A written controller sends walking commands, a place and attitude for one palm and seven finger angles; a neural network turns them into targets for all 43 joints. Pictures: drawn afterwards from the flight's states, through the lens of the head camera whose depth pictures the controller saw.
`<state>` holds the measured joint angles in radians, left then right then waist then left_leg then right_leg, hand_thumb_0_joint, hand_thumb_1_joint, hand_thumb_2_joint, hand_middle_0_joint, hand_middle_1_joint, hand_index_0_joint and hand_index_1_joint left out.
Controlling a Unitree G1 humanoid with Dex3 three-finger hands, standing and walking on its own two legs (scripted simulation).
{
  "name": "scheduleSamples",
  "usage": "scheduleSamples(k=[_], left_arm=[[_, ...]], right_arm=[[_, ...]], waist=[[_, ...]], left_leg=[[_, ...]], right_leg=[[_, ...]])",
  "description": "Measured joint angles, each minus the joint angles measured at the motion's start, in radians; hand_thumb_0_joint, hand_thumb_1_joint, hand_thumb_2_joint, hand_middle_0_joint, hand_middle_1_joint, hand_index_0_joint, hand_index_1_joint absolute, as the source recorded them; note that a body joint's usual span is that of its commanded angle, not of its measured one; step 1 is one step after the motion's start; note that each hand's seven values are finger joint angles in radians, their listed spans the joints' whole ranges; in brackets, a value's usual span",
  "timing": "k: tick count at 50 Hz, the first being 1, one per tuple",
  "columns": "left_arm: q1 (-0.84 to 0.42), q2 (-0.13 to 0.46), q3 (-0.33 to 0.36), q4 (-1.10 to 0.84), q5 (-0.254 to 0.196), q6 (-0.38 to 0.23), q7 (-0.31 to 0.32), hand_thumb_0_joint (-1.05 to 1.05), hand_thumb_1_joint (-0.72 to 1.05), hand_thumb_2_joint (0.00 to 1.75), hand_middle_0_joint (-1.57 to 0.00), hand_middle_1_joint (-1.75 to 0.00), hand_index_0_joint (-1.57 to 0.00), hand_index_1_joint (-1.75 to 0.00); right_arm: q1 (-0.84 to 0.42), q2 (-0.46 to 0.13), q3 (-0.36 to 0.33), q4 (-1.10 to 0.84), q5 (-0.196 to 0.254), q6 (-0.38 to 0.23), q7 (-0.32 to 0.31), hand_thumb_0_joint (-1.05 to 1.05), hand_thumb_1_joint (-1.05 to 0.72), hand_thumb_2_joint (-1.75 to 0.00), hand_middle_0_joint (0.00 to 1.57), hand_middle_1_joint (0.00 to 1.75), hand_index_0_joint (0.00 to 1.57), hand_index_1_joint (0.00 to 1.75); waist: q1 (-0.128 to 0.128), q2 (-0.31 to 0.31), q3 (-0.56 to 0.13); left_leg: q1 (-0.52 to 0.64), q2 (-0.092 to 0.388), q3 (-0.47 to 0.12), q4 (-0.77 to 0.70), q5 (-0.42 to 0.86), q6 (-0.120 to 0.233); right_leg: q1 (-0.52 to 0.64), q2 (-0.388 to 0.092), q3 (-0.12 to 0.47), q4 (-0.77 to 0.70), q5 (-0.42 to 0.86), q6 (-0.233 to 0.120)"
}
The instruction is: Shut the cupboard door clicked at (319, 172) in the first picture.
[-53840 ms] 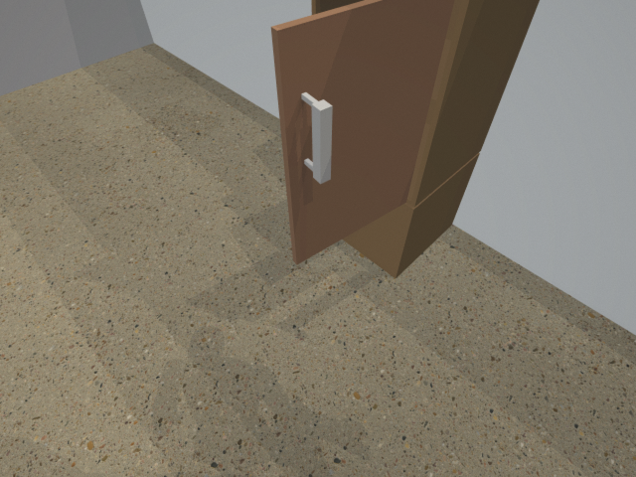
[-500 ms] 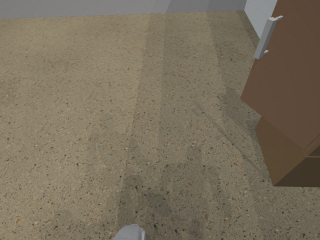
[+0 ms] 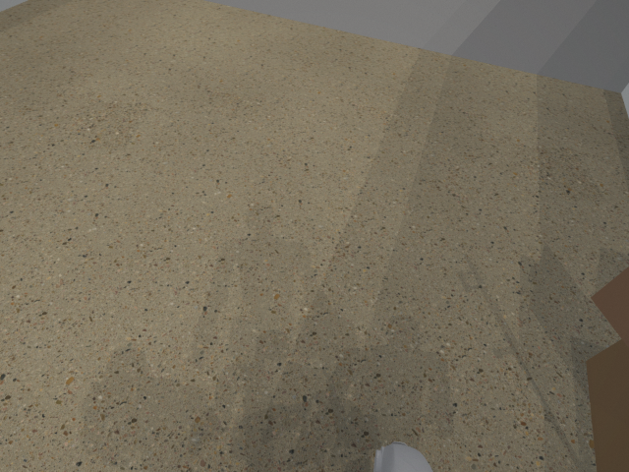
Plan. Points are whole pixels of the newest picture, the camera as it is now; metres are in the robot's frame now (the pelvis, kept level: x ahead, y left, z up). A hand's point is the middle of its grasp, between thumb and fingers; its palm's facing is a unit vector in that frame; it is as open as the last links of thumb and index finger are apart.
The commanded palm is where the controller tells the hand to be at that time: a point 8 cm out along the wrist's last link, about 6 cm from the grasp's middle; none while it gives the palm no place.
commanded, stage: walk to a spot facing it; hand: left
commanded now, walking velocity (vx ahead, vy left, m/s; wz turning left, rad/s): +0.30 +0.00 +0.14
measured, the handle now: out of the picture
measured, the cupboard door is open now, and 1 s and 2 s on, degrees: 33 33 33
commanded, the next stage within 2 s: turn to face it in 0.12 s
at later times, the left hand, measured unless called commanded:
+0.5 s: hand (247, 384) +0.27 +0.13 -0.16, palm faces +0.01 -0.97 -0.24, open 7.1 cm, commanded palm none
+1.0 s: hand (213, 338) +0.34 +0.20 -0.17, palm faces -0.22 -0.95 -0.20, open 7.4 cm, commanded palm none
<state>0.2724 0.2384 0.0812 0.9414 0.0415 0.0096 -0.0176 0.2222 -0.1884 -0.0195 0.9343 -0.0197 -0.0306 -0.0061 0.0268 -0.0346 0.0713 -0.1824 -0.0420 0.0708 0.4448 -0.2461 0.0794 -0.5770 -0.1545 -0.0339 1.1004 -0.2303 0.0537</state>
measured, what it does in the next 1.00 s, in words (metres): walks ahead, turning right: right foot, then left foot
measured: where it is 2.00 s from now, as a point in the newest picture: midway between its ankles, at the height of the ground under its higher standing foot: (305, 466)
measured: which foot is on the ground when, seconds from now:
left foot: down 0.00-0.30, up 0.32-0.78, down 0.80-1.00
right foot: up 0.00-0.26, down 0.28-0.80, up 0.82-1.00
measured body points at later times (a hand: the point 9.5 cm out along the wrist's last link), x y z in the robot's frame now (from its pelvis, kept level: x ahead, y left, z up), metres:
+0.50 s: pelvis +0.18 -0.06 +0.00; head +0.23 -0.08 +0.45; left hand +0.26 +0.18 -0.14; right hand +0.17 -0.28 -0.16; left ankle +0.16 +0.09 -0.66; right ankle +0.22 -0.13 -0.74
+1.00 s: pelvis +0.23 +0.01 +0.00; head +0.27 +0.04 +0.45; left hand +0.35 +0.25 -0.15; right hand +0.26 -0.26 -0.11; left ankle +0.26 +0.10 -0.74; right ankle +0.17 -0.13 -0.65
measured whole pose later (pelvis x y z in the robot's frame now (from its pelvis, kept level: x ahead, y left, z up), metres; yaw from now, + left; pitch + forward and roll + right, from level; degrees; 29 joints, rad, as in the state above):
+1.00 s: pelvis +0.23 +0.01 +0.00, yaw -19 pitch +0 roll -3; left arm 0.24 0.26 0.11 0.91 0.03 0.08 -0.02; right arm 0.15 -0.18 -0.01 0.88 -0.03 0.01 -0.04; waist 0.05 -0.03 0.06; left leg -0.23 0.08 0.11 0.47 -0.25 0.03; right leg -0.52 0.00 0.00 1.12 -0.41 0.06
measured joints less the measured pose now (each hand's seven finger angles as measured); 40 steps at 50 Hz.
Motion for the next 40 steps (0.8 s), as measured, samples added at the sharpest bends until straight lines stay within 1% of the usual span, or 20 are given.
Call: scheduleSamples(k=[3, 6, 9, 11, 13, 14, 15, 16, 18, 19, 20, 22, 24, 27, 31, 34, 37, 39, 40], left_arm=[[-0.047, -0.010, -0.004, -0.021, -0.003, -0.003, -0.003, 0.00, 0.91, 0.90, -0.19, -0.29, -0.20, -0.30], [-0.087, -0.021, -0.010, -0.029, -0.006, -0.002, -0.004, 0.00, 0.91, 0.90, -0.19, -0.29, -0.20, -0.30], [-0.123, -0.034, -0.018, -0.031, -0.010, -0.003, -0.005, 0.00, 0.91, 0.90, -0.19, -0.30, -0.20, -0.30], [-0.142, -0.043, -0.024, -0.033, -0.011, -0.005, -0.004, 0.00, 0.91, 0.90, -0.19, -0.30, -0.20, -0.30], [-0.156, -0.052, -0.030, -0.036, -0.012, -0.013, -0.002, 0.00, 0.91, 0.90, -0.19, -0.30, -0.20, -0.30], [-0.158, -0.056, -0.035, -0.039, -0.012, -0.021, 0.000, 0.00, 0.91, 0.90, -0.19, -0.30, -0.20, -0.30], [-0.160, -0.065, -0.037, -0.038, -0.011, -0.034, 0.003, 0.00, 0.90, 0.90, -0.19, -0.30, -0.20, -0.30], [-0.165, -0.076, -0.039, -0.034, -0.009, -0.047, 0.009, 0.00, 0.90, 0.90, -0.19, -0.30, -0.20, -0.30], [-0.159, -0.089, -0.048, -0.026, -0.015, -0.064, 0.016, 0.00, 0.90, 0.90, -0.19, -0.30, -0.20, -0.30], [-0.149, -0.095, -0.049, -0.019, -0.018, -0.064, 0.022, 0.00, 0.90, 0.90, -0.19, -0.30, -0.20, -0.30], [-0.137, -0.100, -0.049, -0.011, -0.020, -0.060, 0.028, 0.00, 0.90, 0.90, -0.20, -0.30, -0.20, -0.30], [-0.108, -0.109, -0.037, 0.004, -0.029, -0.053, 0.042, -0.01, 0.91, 0.90, -0.20, -0.30, -0.20, -0.30], [-0.089, -0.096, -0.021, 0.011, -0.029, -0.050, 0.053, -0.02, 0.94, 0.90, -0.20, -0.30, -0.20, -0.30], [-0.060, -0.078, -0.017, 0.030, -0.021, -0.035, 0.049, -0.02, 0.95, 0.90, -0.20, -0.30, -0.20, -0.30], [-0.024, -0.073, -0.016, 0.045, -0.014, -0.012, 0.040, -0.01, 0.93, 0.90, -0.20, -0.30, -0.20, -0.30], [-0.004, -0.071, -0.013, 0.041, -0.010, 0.000, 0.033, -0.01, 0.92, 0.90, -0.20, -0.30, -0.20, -0.30], [0.009, -0.065, -0.007, 0.030, -0.009, 0.010, 0.029, 0.00, 0.91, 0.90, -0.20, -0.30, -0.20, -0.30], [0.018, -0.058, -0.002, 0.023, -0.012, 0.019, 0.028, 0.00, 0.91, 0.90, -0.20, -0.30, -0.20, -0.30], [0.025, -0.055, -0.001, 0.018, -0.015, 0.025, 0.027, 0.00, 0.91, 0.90, -0.20, -0.30, -0.20, -0.30]], right_arm=[[0.066, 0.019, 0.000, 0.044, 0.003, -0.002, -0.004, 0.01, -0.91, -0.90, 0.20, 0.30, 0.20, 0.30], [0.126, 0.036, -0.001, 0.083, 0.003, -0.006, -0.009, 0.01, -0.91, -0.90, 0.20, 0.30, 0.20, 0.30], [0.176, 0.047, -0.002, 0.117, 0.000, -0.011, -0.013, 0.01, -0.91, -0.90, 0.20, 0.30, 0.20, 0.30], [0.205, 0.051, -0.003, 0.137, -0.003, -0.011, -0.017, 0.01, -0.91, -0.90, 0.20, 0.30, 0.20, 0.30], [0.230, 0.053, -0.004, 0.156, -0.005, -0.009, -0.021, 0.01, -0.91, -0.90, 0.20, 0.30, 0.20, 0.30], [0.243, 0.053, -0.004, 0.165, -0.004, -0.008, -0.023, 0.01, -0.91, -0.90, 0.20, 0.30, 0.20, 0.30], [0.249, 0.050, -0.006, 0.177, 0.000, -0.005, -0.023, 0.01, -0.91, -0.90, 0.20, 0.30, 0.20, 0.30], [0.240, 0.046, -0.009, 0.188, 0.005, 0.000, -0.023, 0.01, -0.91, -0.90, 0.20, 0.30, 0.20, 0.30], [0.214, 0.041, -0.011, 0.190, 0.013, 0.008, -0.026, 0.01, -0.91, -0.90, 0.20, 0.30, 0.20, 0.30], [0.198, 0.040, -0.013, 0.187, 0.013, 0.011, -0.027, 0.01, -0.91, -0.90, 0.20, 0.30, 0.20, 0.30], [0.180, 0.038, -0.014, 0.181, 0.014, 0.015, -0.028, 0.01, -0.91, -0.90, 0.20, 0.30, 0.20, 0.30], [0.137, 0.033, -0.017, 0.158, 0.012, 0.026, -0.028, 0.01, -0.91, -0.90, 0.20, 0.30, 0.20, 0.30], [0.090, 0.030, -0.020, 0.126, 0.008, 0.036, -0.027, 0.01, -0.91, -0.90, 0.20, 0.30, 0.20, 0.30], [0.014, 0.022, -0.026, 0.080, 0.002, 0.049, -0.023, 0.01, -0.91, -0.90, 0.20, 0.30, 0.20, 0.30], [-0.067, 0.013, -0.030, 0.031, 0.000, 0.059, -0.019, 0.01, -0.91, -0.90, 0.20, 0.30, 0.20, 0.30], [-0.107, 0.009, -0.029, 0.004, 0.004, 0.063, -0.017, 0.01, -0.91, -0.90, 0.20, 0.30, 0.20, 0.30], [-0.133, 0.009, -0.026, -0.020, 0.011, 0.059, -0.019, 0.01, -0.91, -0.90, 0.20, 0.30, 0.20, 0.30], [-0.141, 0.009, -0.022, -0.035, 0.015, 0.049, -0.021, 0.01, -0.91, -0.90, 0.20, 0.30, 0.20, 0.30], [-0.138, 0.004, -0.019, -0.046, 0.015, 0.041, -0.022, 0.01, -0.91, -0.90, 0.20, 0.30, 0.20, 0.30]], waist=[[-0.017, 0.002, -0.015], [-0.037, 0.002, -0.023], [-0.060, 0.003, -0.022], [-0.076, 0.007, -0.018], [-0.087, 0.015, -0.012], [-0.087, 0.020, -0.010], [-0.082, 0.036, -0.005], [-0.078, 0.055, 0.008], [-0.075, 0.065, 0.030], [-0.070, 0.062, 0.036], [-0.066, 0.059, 0.038], [-0.059, 0.054, 0.032], [-0.051, 0.052, 0.023], [-0.040, 0.057, 0.011], [-0.021, 0.063, -0.007], [0.001, 0.055, -0.019], [0.026, 0.034, -0.027], [0.035, 0.021, -0.036], [0.033, 0.025, -0.046]], left_leg=[[0.065, -0.010, -0.014, -0.073, 0.006, -0.001], [0.121, -0.018, -0.023, -0.121, -0.005, -0.006], [0.163, -0.023, -0.029, -0.139, -0.034, -0.017], [0.182, -0.023, -0.033, -0.129, -0.067, -0.027], [0.197, -0.018, -0.036, -0.099, -0.114, -0.041], [0.198, -0.012, -0.037, -0.064, -0.148, -0.050], [0.181, 0.002, -0.038, 0.004, -0.189, -0.055], [0.135, 0.021, -0.040, 0.122, -0.208, -0.054], [0.014, 0.023, -0.056, 0.419, -0.270, -0.060], [-0.040, 0.025, -0.055, 0.530, -0.274, -0.065], [-0.090, 0.032, -0.050, 0.603, -0.260, -0.073], [-0.181, 0.056, -0.044, 0.661, -0.218, -0.090], [-0.255, 0.080, -0.046, 0.652, -0.173, -0.107], [-0.329, 0.102, -0.061, 0.615, -0.114, -0.128], [-0.358, 0.105, -0.078, 0.559, -0.089, -0.144], [-0.324, 0.091, -0.078, 0.469, -0.108, -0.149], [-0.251, 0.065, -0.076, 0.329, -0.126, -0.145], [-0.176, 0.051, -0.073, 0.191, -0.076, -0.140], [-0.136, 0.059, -0.073, 0.113, -0.045, -0.127]], right_leg=[[-0.039, 0.006, 0.009, -0.085, 0.078, 0.005], [-0.038, 0.016, 0.008, -0.197, 0.131, 0.004], [-0.001, 0.035, 0.001, -0.321, 0.141, -0.009], [0.038, 0.054, -0.007, -0.393, 0.122, -0.023], [0.096, 0.080, -0.021, -0.465, 0.103, -0.041], [0.136, 0.096, -0.030, -0.511, 0.118, -0.052], [0.163, 0.113, -0.038, -0.528, 0.075, -0.069], [0.166, 0.130, -0.046, -0.509, 0.041, -0.088], [0.188, 0.142, -0.052, -0.497, 0.013, -0.114], [0.209, 0.146, -0.049, -0.514, 0.017, -0.118], [0.230, 0.152, -0.045, -0.539, 0.024, -0.122], [0.265, 0.165, -0.035, -0.597, 0.043, -0.127], [0.285, 0.178, -0.026, -0.645, 0.062, -0.129], [0.297, 0.198, -0.002, -0.680, 0.075, -0.128], [0.300, 0.218, 0.036, -0.682, 0.070, -0.121], [0.298, 0.223, 0.069, -0.669, 0.059, -0.109], [0.286, 0.223, 0.109, -0.638, 0.041, -0.091], [0.268, 0.227, 0.137, -0.601, 0.021, -0.074], [0.252, 0.238, 0.144, -0.572, 0.006, -0.064]])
